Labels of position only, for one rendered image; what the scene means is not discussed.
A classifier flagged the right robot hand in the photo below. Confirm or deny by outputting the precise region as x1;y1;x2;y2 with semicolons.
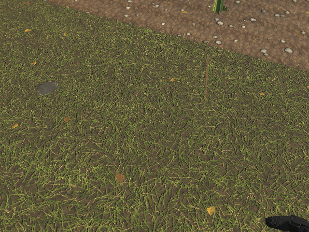
266;215;309;232

